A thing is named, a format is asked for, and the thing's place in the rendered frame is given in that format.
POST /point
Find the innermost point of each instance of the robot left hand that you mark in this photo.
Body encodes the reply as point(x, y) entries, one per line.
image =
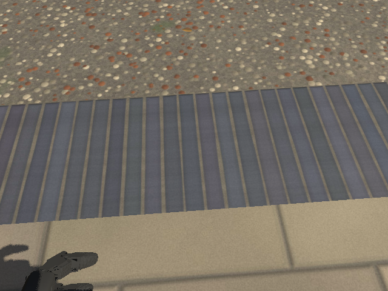
point(58, 267)

